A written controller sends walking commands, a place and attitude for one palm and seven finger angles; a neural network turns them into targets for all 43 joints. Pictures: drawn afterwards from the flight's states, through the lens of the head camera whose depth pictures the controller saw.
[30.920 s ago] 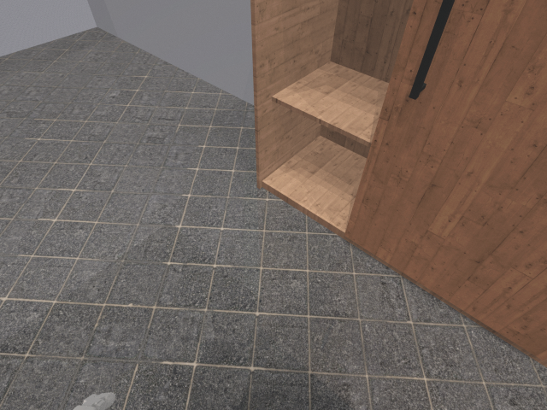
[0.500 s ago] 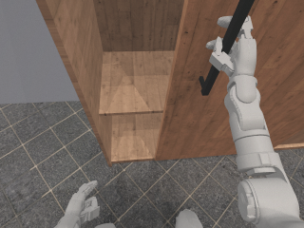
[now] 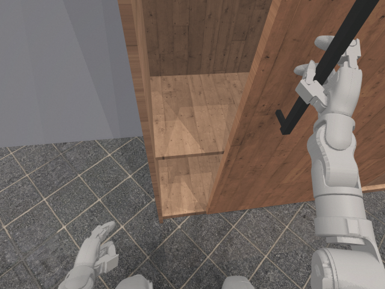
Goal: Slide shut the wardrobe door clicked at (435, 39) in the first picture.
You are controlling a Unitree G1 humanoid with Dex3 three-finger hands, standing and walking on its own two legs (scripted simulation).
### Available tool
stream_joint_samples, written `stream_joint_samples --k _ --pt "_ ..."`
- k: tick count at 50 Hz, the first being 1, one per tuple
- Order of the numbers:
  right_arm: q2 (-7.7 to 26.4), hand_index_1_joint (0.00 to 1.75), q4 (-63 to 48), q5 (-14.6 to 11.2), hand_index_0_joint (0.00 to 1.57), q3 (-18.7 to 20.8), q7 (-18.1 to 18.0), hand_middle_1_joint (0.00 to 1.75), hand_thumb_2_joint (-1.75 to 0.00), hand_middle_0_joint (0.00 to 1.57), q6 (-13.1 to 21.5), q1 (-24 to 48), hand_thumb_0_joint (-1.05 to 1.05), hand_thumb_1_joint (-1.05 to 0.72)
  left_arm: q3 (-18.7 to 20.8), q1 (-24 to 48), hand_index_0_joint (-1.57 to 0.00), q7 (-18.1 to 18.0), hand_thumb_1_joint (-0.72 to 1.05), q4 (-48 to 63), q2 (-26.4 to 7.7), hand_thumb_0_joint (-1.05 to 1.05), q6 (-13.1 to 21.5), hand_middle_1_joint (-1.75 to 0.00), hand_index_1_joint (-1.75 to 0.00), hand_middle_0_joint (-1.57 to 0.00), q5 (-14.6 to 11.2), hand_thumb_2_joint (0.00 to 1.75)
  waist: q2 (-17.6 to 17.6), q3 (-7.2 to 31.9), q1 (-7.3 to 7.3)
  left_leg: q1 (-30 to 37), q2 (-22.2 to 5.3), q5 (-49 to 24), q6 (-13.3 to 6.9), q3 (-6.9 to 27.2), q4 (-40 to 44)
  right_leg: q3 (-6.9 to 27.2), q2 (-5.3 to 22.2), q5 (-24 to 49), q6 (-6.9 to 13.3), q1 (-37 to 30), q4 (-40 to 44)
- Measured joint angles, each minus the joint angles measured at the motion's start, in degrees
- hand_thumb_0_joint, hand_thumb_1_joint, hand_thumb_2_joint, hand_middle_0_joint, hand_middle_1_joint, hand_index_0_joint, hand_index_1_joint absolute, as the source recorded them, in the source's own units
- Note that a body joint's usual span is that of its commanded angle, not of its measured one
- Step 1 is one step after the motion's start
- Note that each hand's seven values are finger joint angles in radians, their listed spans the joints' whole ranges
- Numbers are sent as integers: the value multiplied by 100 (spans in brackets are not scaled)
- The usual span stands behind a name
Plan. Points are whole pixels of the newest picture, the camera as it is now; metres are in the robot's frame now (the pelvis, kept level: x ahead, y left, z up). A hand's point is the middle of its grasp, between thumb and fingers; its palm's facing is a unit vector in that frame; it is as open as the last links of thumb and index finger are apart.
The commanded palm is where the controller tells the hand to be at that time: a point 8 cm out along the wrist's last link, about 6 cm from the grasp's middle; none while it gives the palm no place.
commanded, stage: step sideways, sliding the door along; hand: right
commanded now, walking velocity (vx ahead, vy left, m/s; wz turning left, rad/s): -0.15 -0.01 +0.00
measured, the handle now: (314, 67) +0.45 -0.24 +0.21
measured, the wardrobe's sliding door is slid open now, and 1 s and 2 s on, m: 0.22 0.00 0.00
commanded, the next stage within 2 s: stop walking and hold the door there in 1.12 s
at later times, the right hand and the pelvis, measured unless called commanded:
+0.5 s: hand (230, 93) +0.38 -0.07 +0.21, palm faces +0.04 +1.00 +0.02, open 6.5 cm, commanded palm +0.35 -0.04 +0.20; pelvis +0.03 +0.00 +0.01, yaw +0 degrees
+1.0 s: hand (185, 95) +0.38 +0.00 +0.21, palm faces -0.08 +1.00 -0.01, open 5.9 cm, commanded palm +0.36 +0.01 +0.20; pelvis +0.01 +0.06 +0.00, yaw +1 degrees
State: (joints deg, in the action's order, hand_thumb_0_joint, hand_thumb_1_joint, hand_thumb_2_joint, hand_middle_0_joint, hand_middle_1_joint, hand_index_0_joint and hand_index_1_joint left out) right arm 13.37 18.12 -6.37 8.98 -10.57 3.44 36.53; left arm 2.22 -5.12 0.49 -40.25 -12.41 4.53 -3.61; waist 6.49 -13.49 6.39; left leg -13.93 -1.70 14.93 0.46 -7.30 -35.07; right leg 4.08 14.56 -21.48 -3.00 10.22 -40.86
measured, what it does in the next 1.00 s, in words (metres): steps on the spot: right foot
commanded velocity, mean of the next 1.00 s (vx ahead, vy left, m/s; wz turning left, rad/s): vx -0.08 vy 0.19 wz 0.09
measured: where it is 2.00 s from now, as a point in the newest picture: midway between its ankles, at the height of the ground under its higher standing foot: outside the picture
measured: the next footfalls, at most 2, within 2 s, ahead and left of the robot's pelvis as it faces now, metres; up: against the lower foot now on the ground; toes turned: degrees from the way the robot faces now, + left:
right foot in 0.08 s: +0.03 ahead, -0.16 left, +0.00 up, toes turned -2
left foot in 1.26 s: +0.05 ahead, +0.20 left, +0.00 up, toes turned +4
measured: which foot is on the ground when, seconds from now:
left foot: down 0.00-1.00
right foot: up 0.00-0.06, down 0.08-1.00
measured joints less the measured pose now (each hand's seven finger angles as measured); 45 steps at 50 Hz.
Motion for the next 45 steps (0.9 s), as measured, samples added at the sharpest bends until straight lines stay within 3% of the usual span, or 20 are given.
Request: stream_joint_samples --k 2,4,5,7,13,24,31,35,37,40,43,45 --pt "-160 139 -189 -27 12 9 -85 140 -87 44 -28 -237 0 -79 29 70 -20 -64 91 -81 -90 1 -5 -30 -30 -20 35 90 -25 119 -65 -19 -111 -192 1 3 199 -44 -520 -144 168 139 -112" --pt "-333 139 -437 -3 12 -81 -159 140 -87 44 -77 -451 0 -80 38 45 -20 -135 91 -100 -172 1 65 -30 -30 -20 73 90 -66 283 -81 -24 -155 -273 13 -7 428 -264 -894 204 292 58 454" --pt "-374 139 -580 21 12 -164 -184 140 -86 43 -105 -539 0 -80 44 34 -20 -169 91 -105 -170 1 108 -30 -30 -20 85 90 -129 329 -66 -33 -167 -287 20 1 469 -354 -918 294 265 -80 795" --pt "-443 139 -784 69 12 -358 -181 140 -86 42 -93 -654 0 -81 63 -12 -20 -178 91 -39 -117 1 145 -30 -30 -19 107 90 -331 365 9 -94 -212 -307 33 137 439 -419 -973 350 29 -215 1148" --pt "-690 132 -1243 250 9 -892 -187 140 -85 38 -7 -968 0 -82 -8 -43 -19 -24 91 240 -12 1 237 -30 -30 -19 124 90 -480 447 119 1 -100 -176 42 413 543 -350 -951 345 -154 -288 1286" --pt "-1261 128 -1873 345 10 -1670 -71 140 -84 36 157 -1433 1 -82 -82 315 -20 97 91 458 177 1 86 -30 -30 -20 182 90 -346 547 73 -315 -90 -218 52 588 292 -481 -963 232 -87 -104 1144" --pt "-1113 132 -2000 294 12 -2025 331 140 -85 39 375 -1433 1 -82 -142 240 -20 205 90 562 371 1 -101 -30 -30 -20 263 90 -426 463 -65 -457 -19 -61 -78 532 -89 -561 -853 61 -154 -96 925" --pt "-988 135 -2063 231 18 -2041 469 140 -85 42 541 -1450 0 -80 -105 226 -20 190 90 474 346 1 -270 -30 -30 -20 228 90 -279 424 -215 -330 184 105 -87 423 65 -527 -610 -101 -228 57 523" --pt "-987 135 -2072 229 19 -2032 503 140 -85 43 563 -1423 0 -78 -49 268 -20 141 90 362 307 1 -350 -30 -30 -20 205 90 -322 391 -356 -365 171 77 -151 379 40 -582 -582 295 -127 215 316" --pt "-1059 135 -2054 179 21 -1844 467 140 -86 44 583 -1466 0 -79 62 257 -20 31 90 241 222 1 -432 -30 -30 -20 200 90 -516 437 -478 -470 91 47 -178 431 25 -700 -658 201 -46 137 580" --pt "-999 135 -2020 128 21 -1719 471 140 -86 45 532 -1406 1 -81 191 157 -20 -56 91 334 106 1 -450 -30 -30 -20 239 90 -568 494 -541 -659 95 -72 -150 424 -55 -778 -626 191 -374 31 1058" --pt "-934 136 -1948 120 20 -1620 488 140 -86 45 538 -1307 0 -81 249 90 -20 -37 91 444 62 1 -438 -30 -30 -20 236 90 -538 407 -501 -634 152 -107 -165 349 -56 -767 -547 235 -402 49 959"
